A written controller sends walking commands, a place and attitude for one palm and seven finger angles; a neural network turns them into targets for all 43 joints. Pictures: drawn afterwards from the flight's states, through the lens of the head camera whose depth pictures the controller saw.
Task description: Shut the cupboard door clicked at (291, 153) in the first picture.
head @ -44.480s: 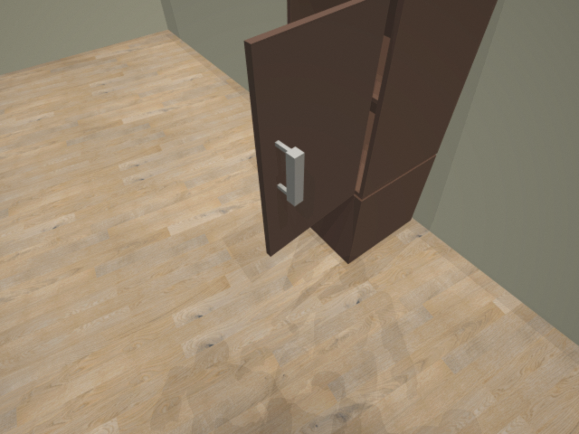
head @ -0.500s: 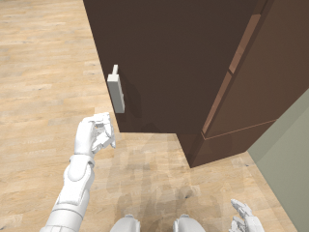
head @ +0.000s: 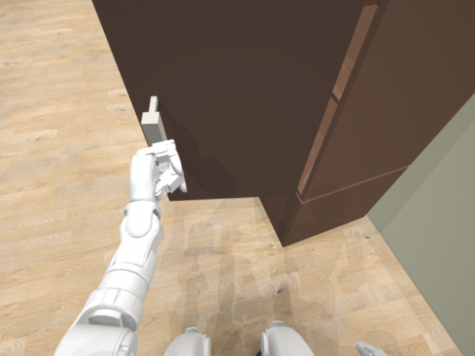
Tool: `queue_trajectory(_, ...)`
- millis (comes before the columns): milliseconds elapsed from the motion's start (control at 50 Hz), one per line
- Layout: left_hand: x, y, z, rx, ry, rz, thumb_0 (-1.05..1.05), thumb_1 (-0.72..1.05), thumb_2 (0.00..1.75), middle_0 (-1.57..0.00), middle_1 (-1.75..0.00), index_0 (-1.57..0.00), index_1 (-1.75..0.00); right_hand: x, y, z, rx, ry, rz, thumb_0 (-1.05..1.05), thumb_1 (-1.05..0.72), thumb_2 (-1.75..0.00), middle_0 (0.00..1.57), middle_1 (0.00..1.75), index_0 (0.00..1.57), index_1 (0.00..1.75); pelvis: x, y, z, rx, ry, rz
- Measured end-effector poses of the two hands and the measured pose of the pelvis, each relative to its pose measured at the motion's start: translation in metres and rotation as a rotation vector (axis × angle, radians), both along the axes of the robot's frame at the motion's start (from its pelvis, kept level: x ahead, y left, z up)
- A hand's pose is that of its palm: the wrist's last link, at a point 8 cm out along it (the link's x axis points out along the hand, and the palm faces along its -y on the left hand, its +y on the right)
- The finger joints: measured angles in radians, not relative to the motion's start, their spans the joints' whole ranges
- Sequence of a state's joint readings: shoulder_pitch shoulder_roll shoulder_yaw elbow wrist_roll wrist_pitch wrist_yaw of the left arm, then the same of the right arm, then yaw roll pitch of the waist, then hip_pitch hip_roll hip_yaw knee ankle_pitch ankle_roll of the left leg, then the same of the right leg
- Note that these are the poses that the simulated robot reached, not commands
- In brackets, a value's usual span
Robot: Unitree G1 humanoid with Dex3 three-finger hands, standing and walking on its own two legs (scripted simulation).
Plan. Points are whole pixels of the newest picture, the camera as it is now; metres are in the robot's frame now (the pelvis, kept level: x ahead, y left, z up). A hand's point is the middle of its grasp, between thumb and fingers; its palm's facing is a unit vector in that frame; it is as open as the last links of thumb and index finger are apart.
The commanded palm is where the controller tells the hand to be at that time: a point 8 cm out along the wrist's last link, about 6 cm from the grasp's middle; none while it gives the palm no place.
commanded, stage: bring the fist close to the handle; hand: left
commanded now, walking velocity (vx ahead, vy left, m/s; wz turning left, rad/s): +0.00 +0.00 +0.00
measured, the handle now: (160, 135) +0.50 +0.14 +0.05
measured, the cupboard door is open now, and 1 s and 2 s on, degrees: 73 62 52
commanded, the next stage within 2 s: push the door shut along its arc in 0.18 s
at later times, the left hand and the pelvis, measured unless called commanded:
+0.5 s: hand (175, 169) +0.42 +0.10 +0.05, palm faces -0.02 -1.00 -0.04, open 3.1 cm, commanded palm +0.41 +0.15 +0.05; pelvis -0.01 -0.01 +0.00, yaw +1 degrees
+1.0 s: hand (178, 142) +0.48 +0.10 +0.05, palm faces -0.14 -0.99 -0.05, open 3.1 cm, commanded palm +0.48 +0.13 +0.05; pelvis -0.02 +0.01 -0.02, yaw +1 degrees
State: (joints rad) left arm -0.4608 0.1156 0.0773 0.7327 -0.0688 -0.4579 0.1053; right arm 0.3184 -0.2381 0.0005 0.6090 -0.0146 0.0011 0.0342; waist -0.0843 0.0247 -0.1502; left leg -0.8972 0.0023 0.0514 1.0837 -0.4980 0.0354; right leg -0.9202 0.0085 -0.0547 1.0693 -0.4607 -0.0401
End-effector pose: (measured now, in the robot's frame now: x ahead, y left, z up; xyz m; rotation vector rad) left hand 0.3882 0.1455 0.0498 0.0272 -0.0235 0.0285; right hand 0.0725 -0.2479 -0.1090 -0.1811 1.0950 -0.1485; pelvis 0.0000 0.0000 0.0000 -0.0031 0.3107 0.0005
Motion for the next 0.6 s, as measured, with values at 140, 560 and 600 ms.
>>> queue_trajectory(140, -0.008, 0.005, 0.001, -0.001, -0.013, 0.012, 0.01, 0.90, 0.90, -1.30, -1.50, -1.30, -1.50, -0.005, -0.005, 0.001, -0.007, 0.017, -0.007, 0.01, -0.90, -0.90, 0.20, 0.30, 0.20, 0.30, -0.001, -0.003, 0.002, 0.001, -0.010, 0.002)
queue_trajectory(560, 0.021, 0.011, 0.004, 0.009, -0.008, -0.057, 0.01, 0.89, 0.91, -1.32, -1.50, -1.30, -1.50, 0.010, -0.010, 0.000, -0.042, -0.032, 0.018, 0.00, -0.90, -0.90, 0.20, 0.30, 0.20, 0.30, -0.011, -0.004, -0.005, -0.006, 0.009, 0.024)
queue_trajectory(600, 0.026, 0.012, 0.004, 0.011, -0.005, -0.064, 0.01, 0.89, 0.91, -1.33, -1.50, -1.30, -1.50, 0.004, -0.010, -0.003, -0.042, -0.011, 0.014, 0.00, -0.90, -0.90, 0.20, 0.30, 0.20, 0.30, -0.011, -0.003, -0.007, -0.007, 0.016, 0.025)
